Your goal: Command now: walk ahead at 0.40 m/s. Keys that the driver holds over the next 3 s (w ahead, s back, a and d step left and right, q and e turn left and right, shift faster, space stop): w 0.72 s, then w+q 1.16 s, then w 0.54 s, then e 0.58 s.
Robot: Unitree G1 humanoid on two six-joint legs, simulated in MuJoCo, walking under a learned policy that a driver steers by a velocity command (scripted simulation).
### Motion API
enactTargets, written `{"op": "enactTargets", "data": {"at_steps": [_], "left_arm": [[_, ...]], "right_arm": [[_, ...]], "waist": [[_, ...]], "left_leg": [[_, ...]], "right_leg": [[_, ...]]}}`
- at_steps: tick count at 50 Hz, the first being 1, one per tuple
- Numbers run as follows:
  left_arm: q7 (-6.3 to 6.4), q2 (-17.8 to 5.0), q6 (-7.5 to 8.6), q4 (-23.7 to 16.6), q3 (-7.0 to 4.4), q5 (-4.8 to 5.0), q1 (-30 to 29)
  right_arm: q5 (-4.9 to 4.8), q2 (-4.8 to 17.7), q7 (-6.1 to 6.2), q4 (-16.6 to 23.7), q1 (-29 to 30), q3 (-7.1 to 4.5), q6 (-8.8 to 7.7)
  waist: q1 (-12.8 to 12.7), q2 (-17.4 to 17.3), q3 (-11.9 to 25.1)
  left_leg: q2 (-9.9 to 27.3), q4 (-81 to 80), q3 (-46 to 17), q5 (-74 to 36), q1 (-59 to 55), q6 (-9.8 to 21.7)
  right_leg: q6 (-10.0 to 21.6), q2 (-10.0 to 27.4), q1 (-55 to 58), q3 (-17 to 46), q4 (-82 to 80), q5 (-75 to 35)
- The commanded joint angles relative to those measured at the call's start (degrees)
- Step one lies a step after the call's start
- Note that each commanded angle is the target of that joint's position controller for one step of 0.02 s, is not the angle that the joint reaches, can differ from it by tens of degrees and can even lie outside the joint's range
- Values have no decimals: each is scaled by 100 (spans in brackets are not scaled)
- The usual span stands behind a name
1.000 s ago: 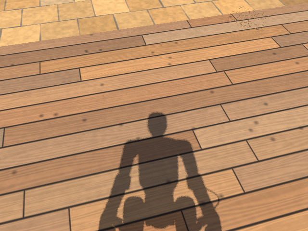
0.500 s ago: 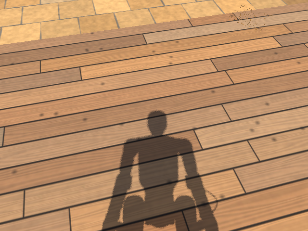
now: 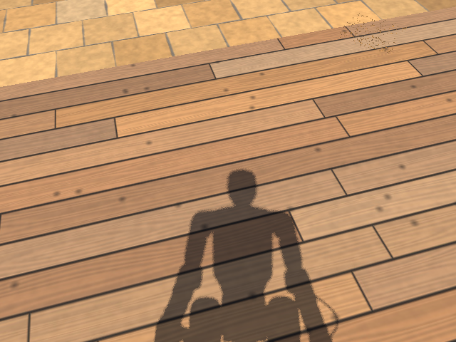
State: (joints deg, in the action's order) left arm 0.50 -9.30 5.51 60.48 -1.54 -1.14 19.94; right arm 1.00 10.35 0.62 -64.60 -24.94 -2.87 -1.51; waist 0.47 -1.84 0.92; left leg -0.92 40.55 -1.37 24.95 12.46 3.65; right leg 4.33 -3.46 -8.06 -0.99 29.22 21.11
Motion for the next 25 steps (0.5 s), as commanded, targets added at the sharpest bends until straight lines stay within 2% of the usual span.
{"op": "enactTargets", "data": {"at_steps": [1, 2, 3, 5, 8, 10, 11, 13, 14, 15, 16, 17, 18, 19, 20, 21, 22, 23, 25], "left_arm": [[52, -785, -65, 402, -209, -35, 1920], [44, -685, -70, 293, -173, -76, 1602], [46, -606, -58, 237, -130, -82, 1411], [57, -506, -4, 231, -67, -24, 1274], [79, -498, 55, 243, -7, 13, 1232], [99, -536, 83, 215, 23, 17, 1081], [104, -612, 105, 219, 21, 21, 1069], [112, -780, 152, 237, 2, 46, 1086], [122, -854, 159, 232, -13, 48, 1050], [122, -943, 141, 209, -33, 60, 925], [100, -962, 126, 184, -36, 65, 857], [58, -597, 110, 54, 37, 38, 1017], [12, -217, 55, 29, 33, 194, 1636], [8, -648, 9, -111, -51, 54, 1123], [-32, -743, 11, -301, -92, -15, 505], [-56, -640, 13, -344, -100, -26, 321], [-78, -571, -42, -354, -115, -76, 308], [-113, -404, -122, -302, -90, -114, 459], [-151, -289, -219, -339, -91, -121, 429]], "right_arm": [[171, 460, -68, 824, 1320, -67, -286], [96, 338, -108, 779, 1231, -49, -307], [59, 347, -155, 820, 1299, -64, -305], [68, 315, -211, 940, 1471, -71, -231], [69, 194, -261, 1262, 2085, -1, -147], [37, 81, -276, 1486, 2535, 84, -130], [15, 104, -258, 1533, 2586, 97, -112], [-9, 411, -171, 1456, 2156, 6, -91], [-27, 588, -129, 1306, 1634, -69, -109], [-35, 714, -87, 1044, 847, -149, -141], [20, 886, -35, 802, 120, -237, -166], [163, 1382, -5, 704, -555, -356, -182], [145, 1538, -78, 785, -362, -373, -148], [-57, 1349, -116, 867, 371, -349, -138], [-85, 910, -131, 986, 916, -222, -185], [-42, 640, -143, 954, 1083, -145, -254], [-8, 482, -118, 882, 1040, -77, -326], [0, 385, -90, 795, 956, -31, -379], [-9, 440, -70, 655, 626, -16, -473]], "waist": [[-683, 567, -1035], [-499, 424, -902], [-378, 441, -859], [-236, 696, -784], [-161, 719, -923], [-132, 754, -1049], [-110, 843, -1007], [127, 933, -645], [375, 900, -330], [741, 852, 71], [1050, 764, 399], [1104, -22, 952], [579, -956, 1448], [420, -287, 711], [302, 27, -54], [116, 306, -503], [-64, 315, -564], [-217, 239, -559], [-301, 102, -558]], "left_leg": [[169, 2095, 241, 306, 3802, 134], [268, 2270, 203, -6, 3679, 112], [333, 2282, 228, -256, 3615, 95], [290, 2135, 427, -613, 3416, 34], [130, 1345, 756, -1142, 3059, -10], [14, 244, 920, -1535, 2317, 25], [-109, -143, 1039, -1656, 1781, 91], [-369, -350, 1144, -1755, 780, 281], [-461, -484, 1063, -1785, 228, 378], [-474, -828, 954, -1983, -585, 487], [-184, -1101, 672, -1883, -1551, 593], [1222, -1258, -943, -765, -2493, 857], [2539, -2293, -3992, -516, -3095, 1717], [2328, -2795, -3837, 544, -2240, 1725], [2128, -2956, -3001, 603, -1381, 1557], [1873, -3137, -2384, -110, -649, 1367], [1626, -3169, -1879, -760, -227, 1192], [1441, -3232, -1445, -1198, 51, 1072], [1289, -3280, -987, -1950, 117, 1030]], "right_leg": [[945, 2194, 2250, 2778, -1462, -1891], [866, 2023, 2104, 2387, -1479, -2290], [788, 1863, 1975, 2049, -1576, -2522], [645, 1534, 1733, 1480, -1717, -3208], [597, 1298, 1184, 957, -1911, -3957], [528, 1167, 640, 660, -2004, -4309], [497, 1180, 458, 582, -1996, -4778], [399, 1325, 524, 481, -1400, -6407], [327, 1343, 664, 435, -762, -6886], [254, 1301, 648, 368, 176, -6821], [212, 1121, 153, 285, 1319, -5888], [190, 680, -750, 38, 3223, -3059], [58, -257, -2234, 204, 5295, 746], [161, 179, -2732, 507, 5424, 217], [199, 456, -2859, 464, 5131, -254], [209, 640, -2633, 446, 4744, -448], [169, 774, -2304, 480, 4406, -511], [105, 830, -2005, 446, 4160, -508], [10, 858, -1992, 289, 3791, -583]]}}
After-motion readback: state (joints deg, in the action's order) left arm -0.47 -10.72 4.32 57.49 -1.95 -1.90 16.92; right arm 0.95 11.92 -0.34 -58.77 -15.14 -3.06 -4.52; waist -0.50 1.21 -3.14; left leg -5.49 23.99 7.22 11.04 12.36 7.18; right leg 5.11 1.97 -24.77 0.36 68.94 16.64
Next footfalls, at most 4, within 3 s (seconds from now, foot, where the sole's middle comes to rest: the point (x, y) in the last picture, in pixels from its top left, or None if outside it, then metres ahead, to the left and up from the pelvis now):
0.34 left None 0.33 0.07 -0.77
0.86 right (280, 304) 0.64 -0.11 -0.77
1.40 left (207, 241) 0.88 0.13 -0.77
1.96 right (199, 163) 1.25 0.17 -0.77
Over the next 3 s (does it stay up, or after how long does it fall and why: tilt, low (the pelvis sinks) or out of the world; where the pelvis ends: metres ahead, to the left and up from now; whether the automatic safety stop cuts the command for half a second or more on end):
stays up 1.33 0.39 -0.01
